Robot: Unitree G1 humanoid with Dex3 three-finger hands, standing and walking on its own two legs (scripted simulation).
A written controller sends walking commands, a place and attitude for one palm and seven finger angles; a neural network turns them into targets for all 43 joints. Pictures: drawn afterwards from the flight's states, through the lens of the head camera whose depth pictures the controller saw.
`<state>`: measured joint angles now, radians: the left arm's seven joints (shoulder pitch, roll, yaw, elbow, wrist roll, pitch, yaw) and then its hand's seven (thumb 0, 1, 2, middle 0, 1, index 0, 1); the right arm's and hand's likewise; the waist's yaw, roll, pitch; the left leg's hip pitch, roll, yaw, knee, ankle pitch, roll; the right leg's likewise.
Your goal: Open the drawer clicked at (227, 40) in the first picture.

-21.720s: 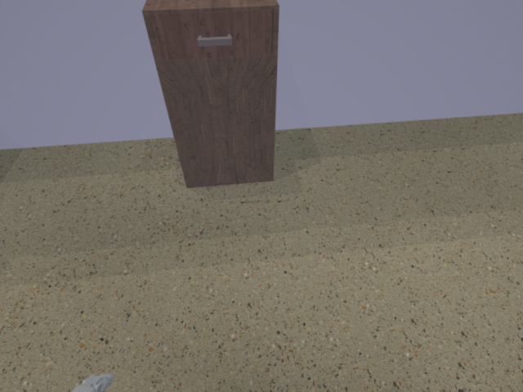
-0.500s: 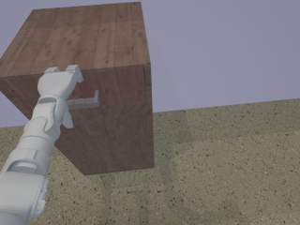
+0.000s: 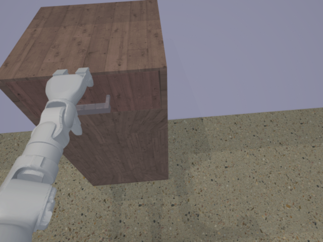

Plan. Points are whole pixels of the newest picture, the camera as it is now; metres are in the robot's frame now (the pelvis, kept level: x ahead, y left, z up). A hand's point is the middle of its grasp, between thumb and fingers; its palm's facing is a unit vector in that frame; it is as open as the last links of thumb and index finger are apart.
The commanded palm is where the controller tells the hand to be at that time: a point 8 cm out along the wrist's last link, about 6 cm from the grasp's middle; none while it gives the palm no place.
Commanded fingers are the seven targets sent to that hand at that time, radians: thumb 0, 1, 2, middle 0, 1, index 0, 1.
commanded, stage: lower the fingers behind the handle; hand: left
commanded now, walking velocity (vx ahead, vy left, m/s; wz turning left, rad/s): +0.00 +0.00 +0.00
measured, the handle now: (89, 104) +0.49 +0.24 +0.03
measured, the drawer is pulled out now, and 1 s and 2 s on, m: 0.00 0.00 0.00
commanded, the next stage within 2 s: close the thumb around the handle in 1.44 s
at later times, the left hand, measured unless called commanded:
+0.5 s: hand (86, 111) +0.45 +0.23 +0.05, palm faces +0.03 -0.02 -1.00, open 13.7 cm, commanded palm +0.42 +0.25 +0.10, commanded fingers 0.00 -0.50 0.30 -0.30 -1.20 -0.30 -1.20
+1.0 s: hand (87, 123) +0.43 +0.24 +0.01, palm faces -0.02 -0.01 -1.00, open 13.9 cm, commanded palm +0.41 +0.24 +0.07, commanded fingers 0.00 -0.50 0.30 -0.30 -1.20 -0.30 -1.20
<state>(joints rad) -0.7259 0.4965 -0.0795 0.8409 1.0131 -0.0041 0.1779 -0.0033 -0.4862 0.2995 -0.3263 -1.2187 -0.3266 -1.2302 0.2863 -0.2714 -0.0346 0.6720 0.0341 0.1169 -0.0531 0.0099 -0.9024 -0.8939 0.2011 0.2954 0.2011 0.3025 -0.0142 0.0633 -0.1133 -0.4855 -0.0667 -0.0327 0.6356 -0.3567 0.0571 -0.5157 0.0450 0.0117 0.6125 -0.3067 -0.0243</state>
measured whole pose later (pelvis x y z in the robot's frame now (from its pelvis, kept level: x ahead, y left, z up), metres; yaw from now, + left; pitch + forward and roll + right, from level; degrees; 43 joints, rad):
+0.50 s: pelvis +0.00 +0.00 -0.01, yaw -1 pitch +15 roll -1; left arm -0.70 0.47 -0.03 0.91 1.05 -0.04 0.32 0.00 -0.49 0.30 -0.36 -1.24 -0.34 -1.24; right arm 0.31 -0.26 -0.05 0.69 0.02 0.11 -0.04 0.01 -0.90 -0.89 0.20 0.30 0.20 0.30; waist -0.04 0.06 -0.13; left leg -0.60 -0.06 -0.02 0.71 -0.38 0.06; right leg -0.62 0.06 0.02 0.67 -0.32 -0.03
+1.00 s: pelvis -0.01 +0.00 -0.02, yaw -1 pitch +18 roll -1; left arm -0.69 0.48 -0.02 0.96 1.09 -0.09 0.35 0.00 -0.49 0.30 -0.30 -1.20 -0.31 -1.21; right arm 0.32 -0.27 -0.06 0.68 0.00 0.08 -0.04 0.01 -0.90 -0.89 0.20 0.30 0.20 0.30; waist -0.05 0.05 -0.14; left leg -0.69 -0.05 -0.02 0.79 -0.40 0.05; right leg -0.72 0.06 0.01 0.74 -0.33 -0.03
